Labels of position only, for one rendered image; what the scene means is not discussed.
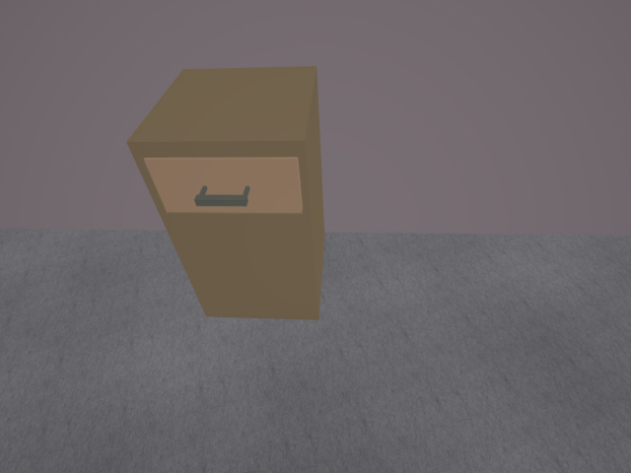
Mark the cabinet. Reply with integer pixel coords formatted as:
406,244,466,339
126,66,324,320

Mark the handle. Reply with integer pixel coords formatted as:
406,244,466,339
194,186,249,206

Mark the drawer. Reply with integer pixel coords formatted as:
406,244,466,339
144,157,303,213

